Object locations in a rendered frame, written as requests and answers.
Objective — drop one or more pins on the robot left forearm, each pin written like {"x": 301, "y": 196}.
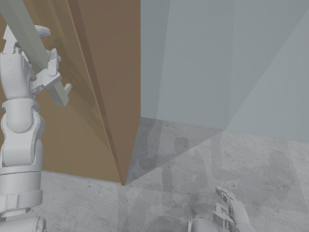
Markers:
{"x": 21, "y": 157}

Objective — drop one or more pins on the robot left upper arm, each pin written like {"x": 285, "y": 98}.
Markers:
{"x": 26, "y": 224}

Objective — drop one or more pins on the right robot hand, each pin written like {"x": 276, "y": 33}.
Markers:
{"x": 229, "y": 217}

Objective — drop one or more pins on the left robot hand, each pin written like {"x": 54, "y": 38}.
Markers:
{"x": 16, "y": 70}

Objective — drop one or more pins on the robot right forearm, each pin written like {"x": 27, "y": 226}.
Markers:
{"x": 244, "y": 227}

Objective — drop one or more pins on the wardrobe door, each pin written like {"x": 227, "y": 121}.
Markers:
{"x": 74, "y": 139}

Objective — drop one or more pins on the handle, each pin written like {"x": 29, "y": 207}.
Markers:
{"x": 26, "y": 34}

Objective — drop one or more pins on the right robot thigh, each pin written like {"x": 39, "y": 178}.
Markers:
{"x": 199, "y": 224}

